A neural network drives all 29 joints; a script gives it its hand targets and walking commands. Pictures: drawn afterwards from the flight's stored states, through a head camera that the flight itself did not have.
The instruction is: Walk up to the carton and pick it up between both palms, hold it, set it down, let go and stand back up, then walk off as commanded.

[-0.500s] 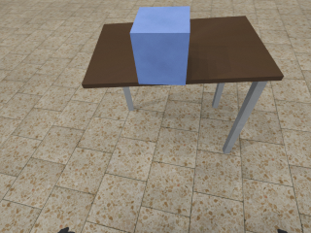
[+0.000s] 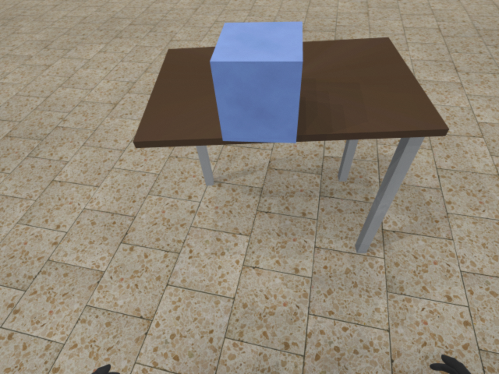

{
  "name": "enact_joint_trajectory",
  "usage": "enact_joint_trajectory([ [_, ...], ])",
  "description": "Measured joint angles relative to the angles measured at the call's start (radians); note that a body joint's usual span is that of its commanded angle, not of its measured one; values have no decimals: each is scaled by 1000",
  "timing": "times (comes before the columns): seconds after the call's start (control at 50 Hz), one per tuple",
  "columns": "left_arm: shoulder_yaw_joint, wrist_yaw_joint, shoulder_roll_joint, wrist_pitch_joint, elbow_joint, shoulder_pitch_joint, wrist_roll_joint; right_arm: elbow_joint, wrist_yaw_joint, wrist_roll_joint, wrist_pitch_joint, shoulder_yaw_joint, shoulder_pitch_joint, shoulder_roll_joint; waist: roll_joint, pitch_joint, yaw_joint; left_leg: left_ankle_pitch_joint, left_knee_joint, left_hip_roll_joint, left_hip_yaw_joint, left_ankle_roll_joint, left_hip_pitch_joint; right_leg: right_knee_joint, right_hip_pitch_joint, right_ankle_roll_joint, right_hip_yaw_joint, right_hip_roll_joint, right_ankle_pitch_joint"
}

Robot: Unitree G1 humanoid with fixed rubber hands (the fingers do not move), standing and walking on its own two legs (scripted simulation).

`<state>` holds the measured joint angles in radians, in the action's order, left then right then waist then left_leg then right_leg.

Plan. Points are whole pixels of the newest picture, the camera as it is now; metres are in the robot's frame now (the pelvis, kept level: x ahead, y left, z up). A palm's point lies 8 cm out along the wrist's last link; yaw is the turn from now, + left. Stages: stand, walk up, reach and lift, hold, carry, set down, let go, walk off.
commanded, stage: stand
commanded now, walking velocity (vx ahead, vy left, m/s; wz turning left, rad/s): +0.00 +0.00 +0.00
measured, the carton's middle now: (260, 83) +0.75 +0.00 +0.06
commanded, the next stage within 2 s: none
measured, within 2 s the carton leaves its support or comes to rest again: neither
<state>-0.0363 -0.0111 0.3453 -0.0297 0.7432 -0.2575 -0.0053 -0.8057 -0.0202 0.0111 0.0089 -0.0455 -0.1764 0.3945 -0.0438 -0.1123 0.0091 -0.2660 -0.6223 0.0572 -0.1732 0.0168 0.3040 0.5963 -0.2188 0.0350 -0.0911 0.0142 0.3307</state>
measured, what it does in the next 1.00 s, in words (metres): stands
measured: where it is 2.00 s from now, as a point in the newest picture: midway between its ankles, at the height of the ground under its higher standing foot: outside the picture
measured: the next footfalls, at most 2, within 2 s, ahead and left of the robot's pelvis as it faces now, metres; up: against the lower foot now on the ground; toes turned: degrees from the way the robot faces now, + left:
none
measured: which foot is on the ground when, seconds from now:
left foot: down 0.00-1.00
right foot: down 0.00-1.00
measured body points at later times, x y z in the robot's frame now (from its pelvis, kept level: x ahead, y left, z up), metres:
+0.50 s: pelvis +0.00 +0.00 +0.00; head +0.02 -0.01 +0.45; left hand +0.10 +0.30 -0.10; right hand +0.10 -0.31 -0.12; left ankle +0.05 +0.13 -0.73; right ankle +0.00 -0.15 -0.73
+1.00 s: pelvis -0.01 +0.00 +0.00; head +0.02 -0.01 +0.45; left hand +0.10 +0.30 -0.10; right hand +0.10 -0.31 -0.12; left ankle +0.05 +0.13 -0.73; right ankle +0.00 -0.15 -0.73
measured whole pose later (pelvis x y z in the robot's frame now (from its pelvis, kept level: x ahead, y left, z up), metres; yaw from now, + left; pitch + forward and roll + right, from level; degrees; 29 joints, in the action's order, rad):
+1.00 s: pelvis -0.01 +0.00 +0.00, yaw +0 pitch -3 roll -1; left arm -0.04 -0.01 0.35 -0.02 0.74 -0.26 -0.01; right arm -0.88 -0.02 0.01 0.01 -0.05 -0.17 0.39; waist -0.04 -0.11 0.01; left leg -0.26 -0.62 0.06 -0.17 0.02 0.30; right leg 0.60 -0.22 0.04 -0.09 0.01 0.32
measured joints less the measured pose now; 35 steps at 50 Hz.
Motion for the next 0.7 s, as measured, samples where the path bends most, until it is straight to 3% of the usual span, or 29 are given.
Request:
enact_joint_trajectory([
  [0.7,0,0,0,9,0,0,0,-59,2,0,3,0,2,0,1,0,0,6,0,-1,0,1,0,0,0,0,0,0,-6],
])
